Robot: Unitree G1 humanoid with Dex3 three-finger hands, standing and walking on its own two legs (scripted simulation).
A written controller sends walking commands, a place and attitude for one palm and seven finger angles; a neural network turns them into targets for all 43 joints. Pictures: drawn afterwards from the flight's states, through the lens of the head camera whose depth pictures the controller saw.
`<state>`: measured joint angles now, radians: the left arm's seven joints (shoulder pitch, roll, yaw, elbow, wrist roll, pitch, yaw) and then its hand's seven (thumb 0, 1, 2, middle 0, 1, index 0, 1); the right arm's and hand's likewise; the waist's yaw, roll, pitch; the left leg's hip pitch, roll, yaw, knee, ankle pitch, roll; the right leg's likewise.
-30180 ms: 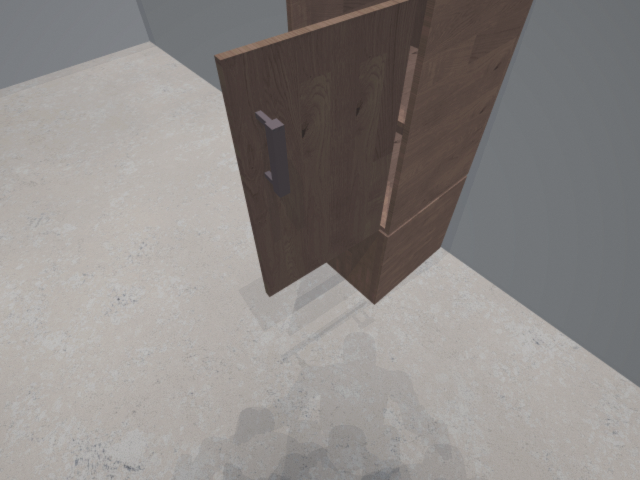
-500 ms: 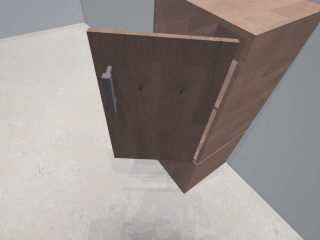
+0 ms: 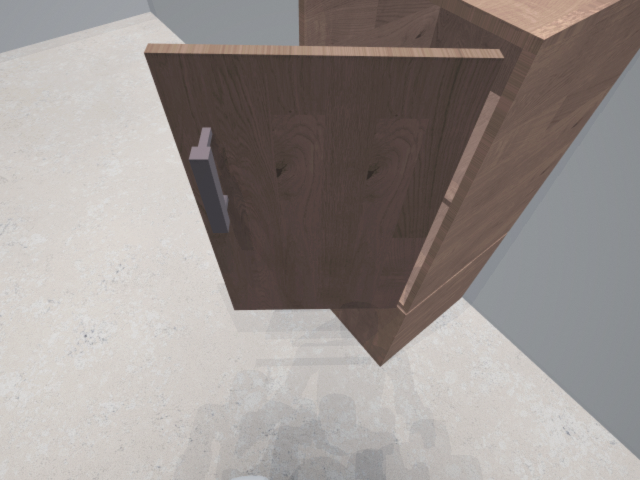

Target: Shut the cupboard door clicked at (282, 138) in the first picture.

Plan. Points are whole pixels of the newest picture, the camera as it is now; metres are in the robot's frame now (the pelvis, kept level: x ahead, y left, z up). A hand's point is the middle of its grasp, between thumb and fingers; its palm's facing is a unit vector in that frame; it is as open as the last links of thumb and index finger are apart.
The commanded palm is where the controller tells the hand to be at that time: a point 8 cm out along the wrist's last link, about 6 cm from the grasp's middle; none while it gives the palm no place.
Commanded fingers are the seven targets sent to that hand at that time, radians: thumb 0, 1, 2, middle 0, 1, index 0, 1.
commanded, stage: come to a stop and stand still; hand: left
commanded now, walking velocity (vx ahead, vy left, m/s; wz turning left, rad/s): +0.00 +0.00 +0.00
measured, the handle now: (214, 182) +0.44 +0.17 +0.10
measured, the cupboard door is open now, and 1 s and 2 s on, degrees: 53 53 53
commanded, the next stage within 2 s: look again from close up in 0.28 s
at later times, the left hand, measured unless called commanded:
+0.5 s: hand out of the picture +0.03 +0.18 -0.15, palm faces -0.01 -0.97 -0.25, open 7.3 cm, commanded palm none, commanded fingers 0.00 0.90 0.90 -0.20 -0.30 -0.20 -0.30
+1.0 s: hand out of the picture +0.01 +0.18 -0.16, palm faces +0.08 -0.97 -0.22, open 7.4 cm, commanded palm +0.07 +0.22 -0.06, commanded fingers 0.00 0.90 0.90 -0.24 -0.34 -0.24 -0.34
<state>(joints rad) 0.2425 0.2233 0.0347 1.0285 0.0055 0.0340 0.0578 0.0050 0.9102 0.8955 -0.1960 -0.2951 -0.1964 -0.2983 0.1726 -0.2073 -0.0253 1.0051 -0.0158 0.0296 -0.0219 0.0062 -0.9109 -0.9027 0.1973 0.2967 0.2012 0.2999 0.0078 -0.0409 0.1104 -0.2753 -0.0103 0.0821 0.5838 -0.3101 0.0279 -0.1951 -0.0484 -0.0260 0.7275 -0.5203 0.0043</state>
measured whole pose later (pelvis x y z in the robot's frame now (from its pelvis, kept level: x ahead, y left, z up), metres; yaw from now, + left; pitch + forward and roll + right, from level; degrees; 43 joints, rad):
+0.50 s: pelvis -0.02 +0.00 +0.01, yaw +0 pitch -2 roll +0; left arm 0.25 0.18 -0.02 1.01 0.01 -0.01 0.04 0.00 0.92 0.90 -0.20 -0.30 -0.20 -0.30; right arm 0.27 -0.19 0.01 1.00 -0.02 0.00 -0.01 0.01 -0.92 -0.90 0.20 0.30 0.20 0.30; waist -0.02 0.03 0.03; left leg -0.24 0.00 0.07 0.53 -0.26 0.02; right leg -0.18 -0.01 0.03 0.55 -0.33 0.01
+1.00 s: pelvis -0.02 -0.01 +0.01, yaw +0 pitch -1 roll +0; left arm 0.31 0.19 0.03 0.92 -0.02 0.04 0.03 0.01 0.91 0.90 -0.20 -0.30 -0.20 -0.30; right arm 0.23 -0.21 0.01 1.06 0.00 -0.04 -0.03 0.01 -0.91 -0.90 0.20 0.30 0.20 0.30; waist 0.00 -0.01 0.06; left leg -0.24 0.02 0.06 0.50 -0.24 0.00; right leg -0.16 0.01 0.02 0.49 -0.30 0.00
